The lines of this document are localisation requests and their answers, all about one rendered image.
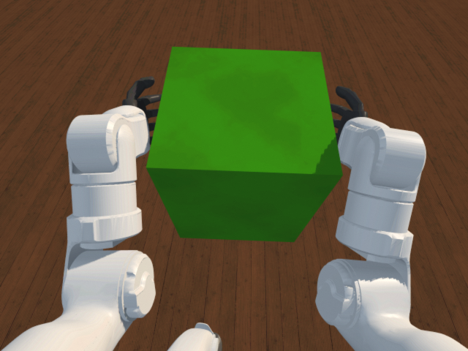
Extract carton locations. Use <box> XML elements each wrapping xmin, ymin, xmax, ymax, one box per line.
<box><xmin>146</xmin><ymin>47</ymin><xmax>343</xmax><ymax>242</ymax></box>

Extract robot left shin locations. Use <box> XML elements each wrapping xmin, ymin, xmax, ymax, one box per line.
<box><xmin>195</xmin><ymin>322</ymin><xmax>214</xmax><ymax>335</ymax></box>

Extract robot left thigh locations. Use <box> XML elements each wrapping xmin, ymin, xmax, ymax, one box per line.
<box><xmin>167</xmin><ymin>328</ymin><xmax>219</xmax><ymax>351</ymax></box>

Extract robot left upper arm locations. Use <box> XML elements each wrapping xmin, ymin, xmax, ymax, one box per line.
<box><xmin>1</xmin><ymin>250</ymin><xmax>156</xmax><ymax>351</ymax></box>

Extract robot right forearm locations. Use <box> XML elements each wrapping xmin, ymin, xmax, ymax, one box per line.
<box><xmin>336</xmin><ymin>117</ymin><xmax>426</xmax><ymax>305</ymax></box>

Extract robot right upper arm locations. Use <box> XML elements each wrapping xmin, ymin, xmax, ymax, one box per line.
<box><xmin>315</xmin><ymin>259</ymin><xmax>468</xmax><ymax>351</ymax></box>

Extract robot right hand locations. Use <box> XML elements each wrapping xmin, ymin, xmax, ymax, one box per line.
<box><xmin>330</xmin><ymin>86</ymin><xmax>368</xmax><ymax>145</ymax></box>

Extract robot left forearm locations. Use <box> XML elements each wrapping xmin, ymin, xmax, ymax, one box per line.
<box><xmin>61</xmin><ymin>105</ymin><xmax>150</xmax><ymax>308</ymax></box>

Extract robot left hand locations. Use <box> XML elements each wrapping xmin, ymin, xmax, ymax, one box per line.
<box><xmin>122</xmin><ymin>76</ymin><xmax>162</xmax><ymax>145</ymax></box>

